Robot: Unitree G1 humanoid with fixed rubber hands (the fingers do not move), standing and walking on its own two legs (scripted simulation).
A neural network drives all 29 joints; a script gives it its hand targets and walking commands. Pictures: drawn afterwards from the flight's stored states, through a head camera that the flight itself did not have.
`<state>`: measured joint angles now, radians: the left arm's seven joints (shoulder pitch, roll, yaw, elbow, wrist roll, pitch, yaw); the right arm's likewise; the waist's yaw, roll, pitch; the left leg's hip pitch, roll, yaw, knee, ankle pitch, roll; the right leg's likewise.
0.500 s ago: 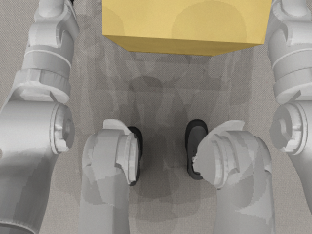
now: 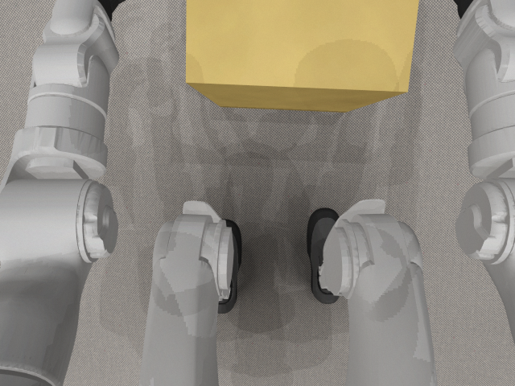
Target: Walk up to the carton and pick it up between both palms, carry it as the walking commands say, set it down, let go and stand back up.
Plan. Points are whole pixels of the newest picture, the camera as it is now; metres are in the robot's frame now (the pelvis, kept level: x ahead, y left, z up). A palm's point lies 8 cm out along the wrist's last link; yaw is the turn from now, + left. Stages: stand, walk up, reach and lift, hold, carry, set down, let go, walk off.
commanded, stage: set down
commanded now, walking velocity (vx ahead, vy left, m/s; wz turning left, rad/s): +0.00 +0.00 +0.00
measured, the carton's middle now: (292, 24) +0.57 -0.03 -0.25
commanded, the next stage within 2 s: let go in 1.02 s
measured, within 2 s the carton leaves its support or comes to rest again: neither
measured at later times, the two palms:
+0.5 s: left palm out of the picture +0.55 +0.21 +0.04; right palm out of the picture +0.54 -0.23 +0.04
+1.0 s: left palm out of the picture +0.55 +0.21 +0.17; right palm out of the picture +0.54 -0.24 +0.18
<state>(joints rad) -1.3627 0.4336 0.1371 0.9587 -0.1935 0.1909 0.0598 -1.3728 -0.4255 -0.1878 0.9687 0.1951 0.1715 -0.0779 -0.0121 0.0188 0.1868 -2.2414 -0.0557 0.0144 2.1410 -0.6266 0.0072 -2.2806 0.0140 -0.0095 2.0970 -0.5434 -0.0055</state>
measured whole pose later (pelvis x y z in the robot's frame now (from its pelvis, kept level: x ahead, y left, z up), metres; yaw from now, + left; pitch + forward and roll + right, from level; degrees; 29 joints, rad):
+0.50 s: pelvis -0.01 +0.00 +0.13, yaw -1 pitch +49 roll -1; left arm -1.29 0.42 0.24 0.87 -0.10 0.29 -0.02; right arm -1.28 -0.40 -0.27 0.85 0.11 0.29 0.01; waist -0.02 0.00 -0.02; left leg -2.02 -0.05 -0.01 1.64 -0.47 0.01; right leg -2.05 0.02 0.00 1.59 -0.40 0.00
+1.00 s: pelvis +0.05 +0.00 +0.27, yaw +0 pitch +48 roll +1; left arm -1.04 0.34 0.32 0.83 -0.01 0.19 -0.09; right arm -1.04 -0.31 -0.34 0.77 0.02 0.21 0.07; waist -0.02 0.00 -0.12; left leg -1.55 -0.04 -0.01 1.04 -0.34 0.01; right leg -1.58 0.02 0.03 1.02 -0.28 0.00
